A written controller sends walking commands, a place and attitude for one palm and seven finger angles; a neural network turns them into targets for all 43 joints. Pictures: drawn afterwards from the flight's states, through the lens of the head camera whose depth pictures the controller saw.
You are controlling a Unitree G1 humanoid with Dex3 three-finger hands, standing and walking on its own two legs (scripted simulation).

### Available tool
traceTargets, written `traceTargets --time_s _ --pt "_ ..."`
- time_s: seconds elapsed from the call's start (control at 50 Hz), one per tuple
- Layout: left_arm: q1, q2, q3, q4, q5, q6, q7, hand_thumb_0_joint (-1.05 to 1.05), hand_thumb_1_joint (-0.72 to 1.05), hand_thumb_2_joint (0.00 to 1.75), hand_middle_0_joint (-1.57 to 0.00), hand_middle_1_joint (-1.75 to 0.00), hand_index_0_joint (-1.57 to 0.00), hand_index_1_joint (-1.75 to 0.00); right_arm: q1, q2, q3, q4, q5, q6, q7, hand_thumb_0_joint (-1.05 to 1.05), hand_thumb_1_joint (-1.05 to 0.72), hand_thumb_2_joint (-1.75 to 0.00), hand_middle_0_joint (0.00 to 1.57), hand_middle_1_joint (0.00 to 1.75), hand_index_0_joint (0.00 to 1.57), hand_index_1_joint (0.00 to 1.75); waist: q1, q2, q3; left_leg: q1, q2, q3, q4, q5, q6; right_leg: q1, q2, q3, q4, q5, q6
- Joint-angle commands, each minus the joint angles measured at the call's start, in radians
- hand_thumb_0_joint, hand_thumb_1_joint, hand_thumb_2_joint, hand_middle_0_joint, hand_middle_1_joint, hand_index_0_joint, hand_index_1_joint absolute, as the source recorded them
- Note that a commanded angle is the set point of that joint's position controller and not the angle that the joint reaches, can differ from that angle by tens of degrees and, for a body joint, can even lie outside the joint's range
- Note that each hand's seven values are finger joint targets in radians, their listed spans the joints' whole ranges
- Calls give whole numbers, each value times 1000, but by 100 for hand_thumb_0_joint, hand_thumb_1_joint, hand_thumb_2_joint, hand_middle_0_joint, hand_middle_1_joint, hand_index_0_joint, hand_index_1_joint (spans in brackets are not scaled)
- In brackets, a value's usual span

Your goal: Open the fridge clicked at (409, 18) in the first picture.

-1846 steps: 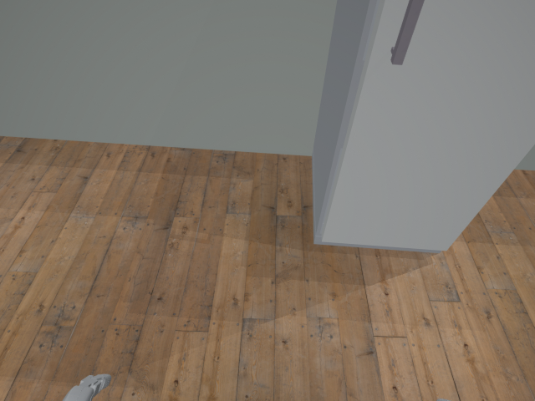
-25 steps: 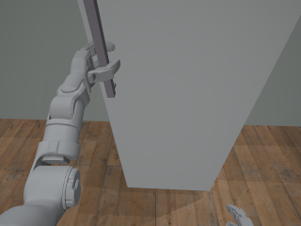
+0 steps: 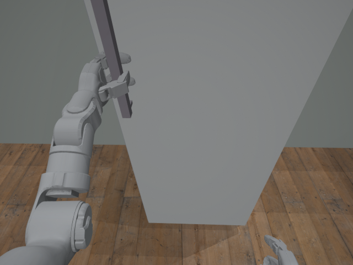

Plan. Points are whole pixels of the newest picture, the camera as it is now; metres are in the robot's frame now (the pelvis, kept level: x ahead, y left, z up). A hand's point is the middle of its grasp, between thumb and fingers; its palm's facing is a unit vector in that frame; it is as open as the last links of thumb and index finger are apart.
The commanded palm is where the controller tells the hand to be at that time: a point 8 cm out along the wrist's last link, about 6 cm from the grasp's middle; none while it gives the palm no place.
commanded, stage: grip the handle and tug to test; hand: left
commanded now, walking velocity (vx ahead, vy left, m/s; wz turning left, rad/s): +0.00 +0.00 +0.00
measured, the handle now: (116, 58) +0.47 +0.15 +0.27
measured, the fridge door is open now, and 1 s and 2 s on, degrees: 0 17 30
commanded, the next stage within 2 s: pull the door a little, standing still in 0.32 s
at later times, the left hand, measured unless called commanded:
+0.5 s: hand (121, 95) +0.38 +0.12 +0.24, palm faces -0.03 -1.00 -0.01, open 6.0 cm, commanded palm +0.34 +0.18 +0.23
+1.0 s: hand (125, 136) +0.28 +0.10 +0.22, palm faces +0.01 -0.98 -0.20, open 7.3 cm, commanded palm +0.25 +0.16 +0.23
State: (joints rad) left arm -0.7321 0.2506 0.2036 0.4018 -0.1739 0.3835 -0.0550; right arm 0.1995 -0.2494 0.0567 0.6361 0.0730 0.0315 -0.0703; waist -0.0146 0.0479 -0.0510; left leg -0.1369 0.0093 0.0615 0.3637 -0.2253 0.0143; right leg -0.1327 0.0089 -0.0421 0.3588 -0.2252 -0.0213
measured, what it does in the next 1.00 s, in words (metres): stands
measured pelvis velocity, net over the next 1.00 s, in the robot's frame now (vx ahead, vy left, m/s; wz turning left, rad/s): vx -0.04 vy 0.00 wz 0.00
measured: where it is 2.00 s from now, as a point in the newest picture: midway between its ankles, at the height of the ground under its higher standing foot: outside the picture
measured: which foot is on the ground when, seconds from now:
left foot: down 0.00-1.00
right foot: down 0.00-1.00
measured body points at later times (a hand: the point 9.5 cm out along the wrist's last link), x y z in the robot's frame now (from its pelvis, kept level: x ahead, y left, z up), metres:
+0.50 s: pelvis +0.01 +0.00 +0.00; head -0.01 -0.02 +0.45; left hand +0.37 +0.18 +0.24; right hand +0.21 -0.22 -0.09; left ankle -0.02 +0.11 -0.75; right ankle -0.02 -0.10 -0.75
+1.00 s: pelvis -0.04 +0.00 +0.00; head -0.02 -0.03 +0.45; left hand +0.27 +0.15 +0.23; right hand +0.16 -0.23 -0.10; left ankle -0.02 +0.11 -0.75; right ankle -0.02 -0.10 -0.75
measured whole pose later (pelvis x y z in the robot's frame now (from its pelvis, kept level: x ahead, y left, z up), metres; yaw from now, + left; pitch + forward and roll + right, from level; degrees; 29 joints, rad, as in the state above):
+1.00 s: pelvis -0.04 +0.00 +0.00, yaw +0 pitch +0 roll -1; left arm -0.17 0.25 0.01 -0.34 -0.10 0.11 0.07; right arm 0.09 -0.23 0.03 0.54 0.02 0.14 -0.06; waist -0.01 0.08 0.03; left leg -0.23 0.02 0.05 0.42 -0.20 0.01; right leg -0.21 0.02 -0.05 0.38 -0.18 -0.02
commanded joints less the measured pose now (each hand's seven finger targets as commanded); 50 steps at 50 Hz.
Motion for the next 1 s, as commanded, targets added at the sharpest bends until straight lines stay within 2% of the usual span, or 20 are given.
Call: traceTargets --time_s 0.0,0.12,0.18,0.2,0.26,0.28,0.36,0.4,0.42,0.5,0.56,0.7,0.72,0.74,0.76,0.78,0.8,0.86,0.9,0.98 --pt "-386 197 64 -263 -21 -60 -12 0 90 90 -45 -140 -45 -140 -132 -105 -43 -166 -3 -38 -6 0 -90 -90 20 30 20 30 44 -101 -303 107 -13 -35 6 373 33 129 -7 12 -2 454 -5" --pt "-290 169 59 -398 -26 -42 -12 0 90 90 -45 -140 -45 -140 -157 -98 -43 -190 -3 -32 5 0 -90 -90 20 30 20 30 59 -68 -327 132 -11 -31 14 453 30 154 -5 9 13 528 -8" --pt "-194 212 112 -451 -31 -24 -7 0 90 90 -45 -140 -45 -140 -166 -101 -45 -200 -5 -23 8 0 -90 -90 20 30 20 30 78 -92 -341 130 -10 -30 13 488 29 182 -4 6 17 569 -7" --pt "-186 181 82 -480 -30 -15 -12 0 90 90 -45 -140 -45 -140 -175 -99 -43 -204 -3 -21 10 0 -90 -90 20 30 20 30 74 -85 -342 132 -10 -25 15 501 29 187 -5 7 24 587 -6" --pt "-100 191 105 -549 -34 6 -10 0 90 90 -45 -140 -45 -140 -188 -96 -45 -216 -2 -15 16 0 -90 -90 20 30 20 30 90 -81 -346 139 -8 -27 22 545 25 199 -4 5 32 621 -6" --pt "-110 160 73 -576 -35 15 -12 0 90 90 -45 -140 -45 -140 -196 -92 -41 -217 -2 -13 17 0 -90 -90 20 30 20 30 82 -70 -336 139 -10 -25 23 545 26 188 -5 3 32 624 -5" --pt "-150 175 73 -574 -27 61 4 0 90 90 -45 -140 -45 -140 -202 -96 -40 -197 -2 -9 12 0 -90 -90 20 30 20 30 68 -85 -279 140 -9 -28 22 490 27 140 3 0 16 554 -4" --pt "-208 148 46 -578 -28 79 14 0 90 90 -45 -140 -45 -140 -205 -90 -34 -187 -4 -13 10 0 -90 -90 20 30 20 30 55 -74 -271 141 -13 -34 23 462 25 117 2 -1 12 520 -4" --pt "-249 85 -11 -579 -29 85 18 0 90 90 -45 -140 -45 -140 -210 -86 -32 -183 -4 -18 10 0 -90 -90 20 30 20 30 41 -68 -263 149 -14 -34 27 454 26 95 2 -3 11 505 -3" --pt "-147 90 1 -636 -24 102 31 0 90 90 -45 -140 -45 -140 -230 -80 -27 -194 -7 -9 13 0 -90 -90 20 30 20 30 63 -36 -306 163 -18 -42 30 477 21 128 0 -4 25 514 -11" --pt "-50 96 9 -681 -29 99 21 0 90 90 -45 -140 -45 -140 -245 -80 -26 -207 -10 1 18 0 -90 -90 20 30 20 30 77 -85 -311 153 -15 -46 30 479 23 150 0 -5 31 532 -8" --pt "145 64 -20 -857 -44 117 -5 0 90 90 -45 -140 -45 -140 -290 -69 -13 -248 -11 17 31 0 -90 -90 20 30 20 30 88 -105 -258 116 -13 -49 30 422 29 137 -7 -4 38 501 -2" --pt "142 98 10 -873 -43 121 -2 0 90 90 -45 -140 -45 -140 -293 -69 -12 -244 -10 20 30 0 -90 -90 20 30 20 30 89 -94 -254 115 -13 -46 32 415 28 132 -6 -2 35 495 -2" --pt "-101 260 -22 -1034 34 -115 62 0 90 90 -45 -140 -45 -140 -260 -94 -24 -272 -33 10 19 0 -90 -90 20 30 20 30 11 -24 -89 80 27 -36 106 366 44 -86 -64 84 -61 446 46" --pt "-15 236 1 -903 49 -206 98 0 90 90 -45 -140 -45 -140 -228 -78 -31 -217 -46 10 7 0 -90 -90 20 30 20 30 8 -68 -75 86 28 -69 116 308 40 -126 -77 72 -78 364 32" --pt "166 122 -74 -822 51 -232 99 0 90 90 -45 -140 -45 -140 -241 -79 -34 -212 -54 16 7 0 -90 -90 20 30 20 30 13 -78 -60 87 41 -76 113 307 42 -153 -76 71 -81 333 33" --pt "239 107 -100 -852 59 -256 100 0 90 90 -45 -140 -45 -140 -229 -78 -35 -224 -59 32 11 0 -90 -90 20 30 20 30 14 -103 -88 93 48 -81 100 329 35 -141 -71 59 -77 324 35" --pt "223 152 -85 -987 68 -348 107 0 90 90 -45 -140 -45 -140 -221 -68 -49 -238 -60 56 8 0 -90 -90 20 30 20 30 5 -90 -202 160 59 -66 108 433 36 -93 -76 49 -42 412 42" --pt "240 139 -94 -1024 75 -398 115 0 90 90 -45 -140 -45 -140 -209 -57 -58 -248 -60 64 9 0 -90 -90 20 30 20 30 -2 -77 -269 171 70 -70 107 470 37 -53 -77 48 -17 421 44" --pt "276 149 -90 -1048 86 -469 130 0 90 90 -45 -140 -45 -140 -197 -45 -65 -251 -56 62 8 0 -90 -90 20 30 20 30 -6 -56 -316 155 85 -78 84 454 31 -23 -74 42 -8 337 46"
